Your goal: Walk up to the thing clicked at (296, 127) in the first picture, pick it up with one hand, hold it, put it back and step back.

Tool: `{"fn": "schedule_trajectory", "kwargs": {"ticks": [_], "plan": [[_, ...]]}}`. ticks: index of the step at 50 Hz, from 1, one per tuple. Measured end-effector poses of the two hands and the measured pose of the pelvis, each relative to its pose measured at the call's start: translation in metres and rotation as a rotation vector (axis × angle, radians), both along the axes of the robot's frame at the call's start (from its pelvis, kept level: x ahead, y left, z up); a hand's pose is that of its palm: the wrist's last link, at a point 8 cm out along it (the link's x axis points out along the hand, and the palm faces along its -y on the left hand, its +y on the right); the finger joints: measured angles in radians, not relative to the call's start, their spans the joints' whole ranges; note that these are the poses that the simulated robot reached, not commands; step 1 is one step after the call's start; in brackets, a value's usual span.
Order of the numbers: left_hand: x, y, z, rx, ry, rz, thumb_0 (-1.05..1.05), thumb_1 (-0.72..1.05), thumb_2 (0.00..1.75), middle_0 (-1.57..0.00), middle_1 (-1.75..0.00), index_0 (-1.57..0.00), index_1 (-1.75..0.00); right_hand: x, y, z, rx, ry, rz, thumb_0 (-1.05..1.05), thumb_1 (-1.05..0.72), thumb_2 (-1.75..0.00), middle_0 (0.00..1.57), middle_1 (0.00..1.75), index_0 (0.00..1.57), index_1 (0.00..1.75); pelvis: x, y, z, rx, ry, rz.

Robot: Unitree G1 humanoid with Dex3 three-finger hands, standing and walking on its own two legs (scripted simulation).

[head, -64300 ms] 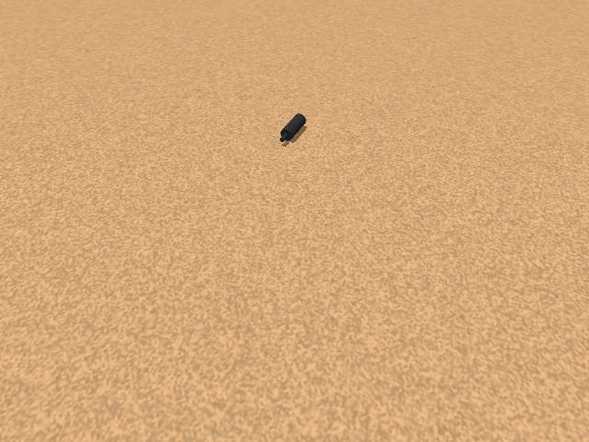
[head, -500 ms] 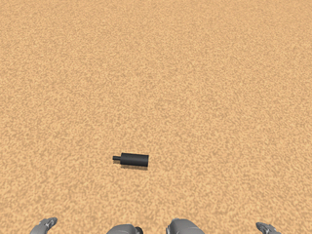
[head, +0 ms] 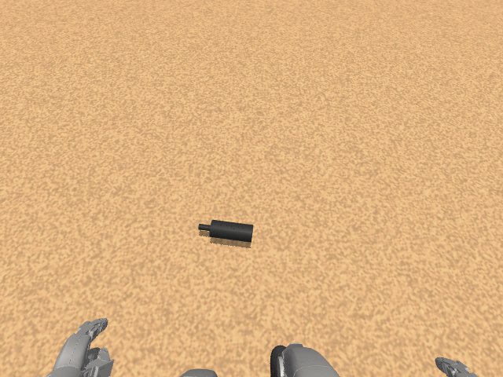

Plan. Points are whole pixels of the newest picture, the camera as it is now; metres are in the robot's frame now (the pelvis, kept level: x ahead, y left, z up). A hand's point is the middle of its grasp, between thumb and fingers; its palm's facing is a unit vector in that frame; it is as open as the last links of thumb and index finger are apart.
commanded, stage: step back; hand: left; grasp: from above
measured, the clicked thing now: (225, 230) +0.67 +0.10 -0.72
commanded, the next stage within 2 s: none
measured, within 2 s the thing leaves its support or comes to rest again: neither
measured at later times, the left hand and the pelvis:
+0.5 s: hand out of the picture -0.09 +0.23 -0.15, palm faces -0.11 -0.91 -0.39, open 7.4 cm; pelvis -0.18 -0.03 -0.01, yaw -6 degrees
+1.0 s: hand out of the picture -0.21 +0.19 -0.15, palm faces -0.02 -0.95 -0.31, open 7.4 cm; pelvis -0.34 -0.05 +0.01, yaw -1 degrees
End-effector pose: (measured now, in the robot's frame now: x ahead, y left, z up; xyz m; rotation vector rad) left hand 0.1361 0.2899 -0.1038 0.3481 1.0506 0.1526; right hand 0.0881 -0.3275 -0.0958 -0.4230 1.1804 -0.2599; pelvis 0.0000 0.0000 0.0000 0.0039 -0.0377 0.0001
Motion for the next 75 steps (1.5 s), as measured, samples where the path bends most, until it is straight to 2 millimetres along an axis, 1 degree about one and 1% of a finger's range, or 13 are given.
{"fn": "schedule_trajectory", "kwargs": {"ticks": [3,7,15,22,28,35,42,47,53,58,63,68,75], "plan": [[-0.023,0.007,-0.01,-0.021,0.019,0.014,0.0,0.9,0.9,-0.21,-0.3,-0.2,-0.3,-0.03,0.014,0.006,0.004,0.009,-0.002,0.01,-0.9,-0.9,0.2,0.3,0.2,0.3,-0.02,0.005,0.001,0.023,-0.027,-0.021],[-0.057,0.014,-0.006,-0.032,0.056,0.039,0.0,0.9,0.9,-0.21,-0.3,-0.2,-0.3,-0.064,0.023,0.021,0.006,0.021,-0.008,0.01,-0.9,-0.9,0.21,0.3,0.2,0.3,-0.039,0.007,0.012,-0.035,-0.019,-0.012],[-0.135,0.026,-0.008,0.019,0.144,0.044,0.0,0.91,0.9,-0.21,-0.3,-0.2,-0.3,-0.091,0.016,0.028,-0.001,-0.07,0.0,0.01,-0.89,-0.9,0.21,0.3,0.2,0.3,-0.093,-0.002,0.012,-0.029,0.003,-0.072],[-0.193,0.003,-0.012,0.062,0.185,-0.006,0.0,0.91,0.9,-0.2,-0.3,-0.2,-0.3,-0.133,-0.018,0.006,0.018,-0.151,-0.011,0.01,-0.89,-0.9,0.21,0.3,0.2,0.3,-0.152,-0.024,-0.006,-0.002,-0.005,-0.129],[-0.247,-0.026,0.012,0.058,0.169,0.006,0.0,0.91,0.9,-0.21,-0.3,-0.2,-0.3,-0.195,-0.039,-0.006,0.054,-0.093,-0.075,0.01,-0.9,-0.9,0.21,0.3,0.2,0.3,-0.191,-0.039,0.004,0.034,-0.018,-0.115],[-0.258,-0.033,0.026,0.08,0.072,0.004,0.01,0.9,0.9,-0.21,-0.3,-0.21,-0.3,-0.277,-0.043,-0.01,0.049,0.032,-0.076,0.01,-0.9,-0.9,0.21,0.3,0.2,0.3,-0.231,-0.045,0.009,0.029,0.02,-0.059],[-0.273,-0.032,-0.001,0.03,-0.047,0.005,0.0,0.9,0.9,-0.21,-0.3,-0.2,-0.3,-0.334,-0.028,-0.012,0.024,0.102,-0.022,0.01,-0.9,-0.9,0.21,0.3,0.2,0.3,-0.289,-0.045,-0.006,0.037,-0.005,0.007],[-0.318,-0.046,-0.008,-0.028,0.02,0.024,0.0,0.91,0.9,-0.21,-0.3,-0.2,-0.3,-0.356,-0.027,0.007,0.011,0.057,0.0,0.01,-0.9,-0.9,0.21,0.3,0.2,0.3,-0.319,-0.047,0.004,-0.015,-0.009,0.012],[-0.386,-0.052,-0.01,-0.026,0.083,0.039,0.0,0.9,0.9,-0.21,-0.3,-0.2,-0.3,-0.358,-0.046,0.023,-0.015,-0.056,0.019,0.01,-0.89,-0.9,0.21,0.3,0.2,0.3,-0.357,-0.06,0.009,-0.02,0.013,-0.03],[-0.441,-0.058,-0.015,0.026,0.151,0.011,0.0,0.9,0.9,-0.21,-0.3,-0.2,-0.3,-0.368,-0.069,0.015,0.012,-0.156,0.024,0.01,-0.89,-0.9,0.21,0.3,0.2,0.3,-0.387,-0.077,-0.003,0.003,0.003,-0.087],[-0.492,-0.07,0.0,0.055,0.177,0.049,0.0,0.9,0.9,-0.21,-0.3,-0.2,-0.3,-0.403,-0.083,-0.001,0.059,-0.117,-0.025,0.01,-0.9,-0.9,0.21,0.3,0.2,0.3,-0.404,-0.089,0.001,-0.013,-0.017,-0.081],[-0.51,-0.068,0.017,0.075,0.172,0.086,0.01,0.9,0.89,-0.21,-0.3,-0.21,-0.3,-0.442,-0.082,-0.014,0.1,-0.017,-0.048,0.01,-0.9,-0.9,0.2,0.3,0.2,0.3,-0.41,-0.087,0.008,0.004,-0.005,-0.058],[-0.502,-0.043,0.013,0.078,0.129,0.111,0.0,0.9,0.9,-0.21,-0.3,-0.21,-0.3,-0.469,-0.059,-0.021,0.113,0.11,-0.025,0.01,-0.9,-0.9,0.2,0.3,0.2,0.3,-0.412,-0.075,0.005,0.018,-0.002,-0.002]]}}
